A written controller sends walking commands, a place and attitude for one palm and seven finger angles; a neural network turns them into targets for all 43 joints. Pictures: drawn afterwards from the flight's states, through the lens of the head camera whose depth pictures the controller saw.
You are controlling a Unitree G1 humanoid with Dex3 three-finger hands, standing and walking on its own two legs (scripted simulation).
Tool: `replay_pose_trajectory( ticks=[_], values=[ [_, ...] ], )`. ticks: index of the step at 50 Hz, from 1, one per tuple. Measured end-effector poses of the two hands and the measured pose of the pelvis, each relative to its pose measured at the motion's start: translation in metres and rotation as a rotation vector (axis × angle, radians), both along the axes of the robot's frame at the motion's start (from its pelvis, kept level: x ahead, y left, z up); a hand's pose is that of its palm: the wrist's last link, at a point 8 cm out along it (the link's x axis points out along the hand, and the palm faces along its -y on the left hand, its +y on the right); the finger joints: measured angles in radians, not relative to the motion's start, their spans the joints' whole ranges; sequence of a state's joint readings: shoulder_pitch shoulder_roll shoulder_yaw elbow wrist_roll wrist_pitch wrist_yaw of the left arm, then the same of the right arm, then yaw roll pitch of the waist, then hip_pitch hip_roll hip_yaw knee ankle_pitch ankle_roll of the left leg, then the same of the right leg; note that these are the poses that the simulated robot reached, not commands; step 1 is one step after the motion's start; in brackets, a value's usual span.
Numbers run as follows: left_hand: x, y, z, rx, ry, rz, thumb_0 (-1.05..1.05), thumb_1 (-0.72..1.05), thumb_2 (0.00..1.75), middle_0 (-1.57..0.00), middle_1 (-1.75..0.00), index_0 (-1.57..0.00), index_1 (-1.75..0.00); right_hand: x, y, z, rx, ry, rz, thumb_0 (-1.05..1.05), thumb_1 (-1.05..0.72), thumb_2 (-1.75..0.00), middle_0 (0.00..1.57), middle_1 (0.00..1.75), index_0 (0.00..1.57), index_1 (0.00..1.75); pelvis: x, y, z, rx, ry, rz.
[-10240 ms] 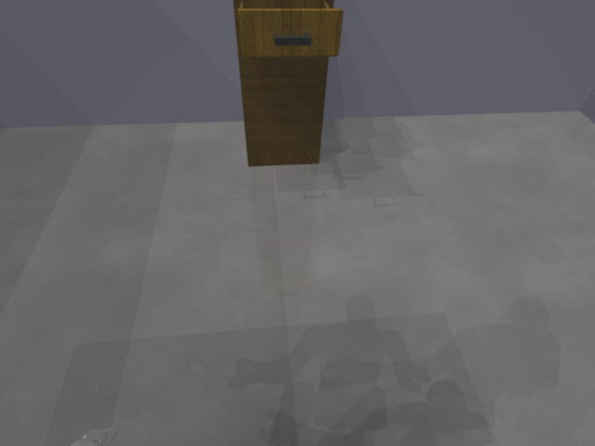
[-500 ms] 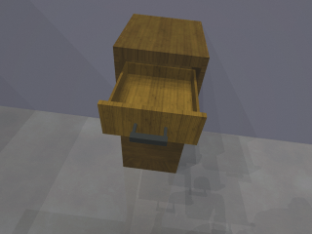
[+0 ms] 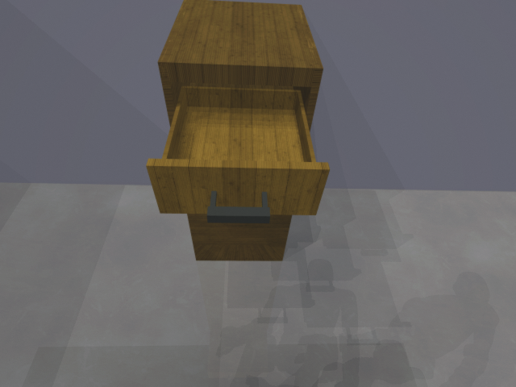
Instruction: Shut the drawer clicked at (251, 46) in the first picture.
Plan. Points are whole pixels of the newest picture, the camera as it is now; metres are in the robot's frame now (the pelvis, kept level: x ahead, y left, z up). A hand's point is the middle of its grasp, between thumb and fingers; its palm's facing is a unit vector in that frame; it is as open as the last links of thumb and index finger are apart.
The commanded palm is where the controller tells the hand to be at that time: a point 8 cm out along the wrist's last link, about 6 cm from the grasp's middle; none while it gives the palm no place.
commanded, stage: look again from close up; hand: left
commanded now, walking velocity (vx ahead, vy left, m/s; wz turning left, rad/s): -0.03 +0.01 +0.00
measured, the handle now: (239, 205) +0.44 +0.04 +0.01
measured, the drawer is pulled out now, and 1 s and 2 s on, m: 0.29 0.29 0.29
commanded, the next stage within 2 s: shuffle to correct the standing spot in 0.60 s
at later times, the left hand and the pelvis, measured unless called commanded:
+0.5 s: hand out of the picture +0.06 +0.14 -0.18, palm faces +0.04 -0.98 -0.20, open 7.2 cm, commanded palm none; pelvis +0.04 -0.04 +0.00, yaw +0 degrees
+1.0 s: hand out of the picture +0.03 +0.13 -0.19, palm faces +0.04 -0.99 -0.16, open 7.4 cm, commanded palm none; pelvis +0.06 -0.04 -0.01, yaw +0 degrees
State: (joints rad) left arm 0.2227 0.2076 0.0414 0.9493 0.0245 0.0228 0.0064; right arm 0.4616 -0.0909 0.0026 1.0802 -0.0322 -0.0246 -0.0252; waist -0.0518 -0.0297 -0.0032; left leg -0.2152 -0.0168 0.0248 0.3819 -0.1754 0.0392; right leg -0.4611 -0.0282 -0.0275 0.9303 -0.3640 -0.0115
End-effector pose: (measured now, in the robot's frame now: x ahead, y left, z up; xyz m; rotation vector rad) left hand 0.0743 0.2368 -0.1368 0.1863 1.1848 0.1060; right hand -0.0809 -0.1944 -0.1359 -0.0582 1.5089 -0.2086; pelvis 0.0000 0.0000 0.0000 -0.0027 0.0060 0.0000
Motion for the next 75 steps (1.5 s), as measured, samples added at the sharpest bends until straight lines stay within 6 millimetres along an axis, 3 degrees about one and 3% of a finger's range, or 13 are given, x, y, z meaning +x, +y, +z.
replay_pose_trajectory(
  ticks=[7,13,20,26,34,42,49,55,59,66,70,75],
  values=[
    [0.024,-0.041,-0.005,-0.007,-0.034,-0.018,0.0,0.91,0.9,-0.2,-0.3,-0.2,-0.3,0.014,-0.019,-0.018,0.043,0.004,-0.01,0.0,-0.91,-0.9,0.2,0.3,0.2,0.3,0.008,-0.024,-0.01,0.02,-0.006,-0.011],
    [0.021,-0.053,-0.007,-0.012,-0.028,0.048,-0.02,0.95,0.9,-0.2,-0.3,-0.2,-0.3,0.056,-0.043,-0.02,0.012,-0.037,0.032,0.0,-0.91,-0.9,0.2,0.3,0.19,0.29,0.025,-0.035,-0.01,-0.004,-0.014,0.002],
    [0.003,-0.048,-0.01,0.002,0.056,0.073,-0.02,0.96,0.9,-0.2,-0.3,-0.2,-0.3,0.109,-0.056,-0.015,-0.02,-0.123,0.081,0.0,-0.92,-0.9,0.2,0.3,0.19,0.29,0.039,-0.039,-0.006,0.004,-0.021,-0.006],
    [-0.028,-0.051,-0.011,-0.007,0.156,0.088,-0.01,0.94,0.9,-0.2,-0.3,-0.2,-0.3,0.134,-0.065,-0.012,-0.039,-0.146,0.108,0.01,-0.93,-0.9,0.2,0.3,0.19,0.29,0.043,-0.038,-0.004,0.007,-0.026,-0.005],
    [-0.057,-0.063,-0.015,-0.051,0.238,0.105,0.0,0.91,0.9,-0.2,-0.3,-0.2,-0.3,0.145,-0.065,-0.008,-0.052,-0.151,0.13,0.01,-0.93,-0.9,0.2,0.3,0.19,0.29,0.044,-0.035,-0.003,0.006,-0.032,-0.003],
    [-0.062,-0.064,-0.019,-0.07,0.252,0.107,0.0,0.91,0.9,-0.2,-0.3,-0.2,-0.3,0.134,-0.058,-0.009,-0.047,-0.128,0.125,0.0,-0.93,-0.9,0.2,0.3,0.19,0.29,0.045,-0.031,-0.004,0.007,-0.038,-0.001],
    [-0.05,-0.059,-0.022,-0.046,0.261,0.104,0.0,0.91,0.9,-0.2,-0.3,-0.2,-0.3,0.115,-0.052,-0.016,-0.017,-0.067,0.089,0.0,-0.92,-0.9,0.2,0.3,0.2,0.29,0.056,-0.038,-0.009,0.021,-0.025,0.001],
    [-0.033,-0.065,-0.019,-0.013,0.241,0.125,0.0,0.91,0.9,-0.2,-0.3,-0.2,-0.3,0.11,-0.061,-0.024,0.005,0.0,0.078,0.0,-0.91,-0.9,0.2,0.3,0.2,0.3,0.07,-0.053,-0.014,0.009,-0.007,0.019],
    [-0.031,-0.073,-0.022,-0.021,0.236,0.156,0.0,0.91,0.9,-0.2,-0.3,-0.2,-0.3,0.13,-0.072,-0.02,-0.016,0.003,0.102,0.0,-0.91,-0.9,0.2,0.3,0.2,0.3,0.079,-0.058,-0.014,0.005,-0.01,0.045],
    [-0.032,-0.084,-0.043,-0.087,0.308,0.143,0.0,0.91,0.9,-0.2,-0.3,-0.2,-0.3,0.198,-0.087,-0.016,-0.104,-0.182,0.126,0.0,-0.91,-0.9,0.2,0.3,0.2,0.29,0.094,-0.055,-0.023,0.003,-0.031,0.019],
    [-0.004,-0.086,-0.042,-0.085,0.285,0.099,0.0,0.91,0.9,-0.2,-0.3,-0.2,-0.3,0.207,-0.094,-0.007,-0.113,-0.214,0.122,0.0,-0.91,-0.9,0.2,0.3,0.19,0.29,0.099,-0.063,-0.018,0.016,-0.036,0.013],
    [0.042,-0.087,-0.023,-0.06,0.165,0.112,0.01,0.92,0.9,-0.2,-0.3,-0.2,-0.3,0.211,-0.106,-0.001,-0.087,-0.166,0.155,0.0,-0.91,-0.9,0.2,0.3,0.2,0.3,0.106,-0.078,-0.007,-0.004,-0.022,0.029]
  ],
)
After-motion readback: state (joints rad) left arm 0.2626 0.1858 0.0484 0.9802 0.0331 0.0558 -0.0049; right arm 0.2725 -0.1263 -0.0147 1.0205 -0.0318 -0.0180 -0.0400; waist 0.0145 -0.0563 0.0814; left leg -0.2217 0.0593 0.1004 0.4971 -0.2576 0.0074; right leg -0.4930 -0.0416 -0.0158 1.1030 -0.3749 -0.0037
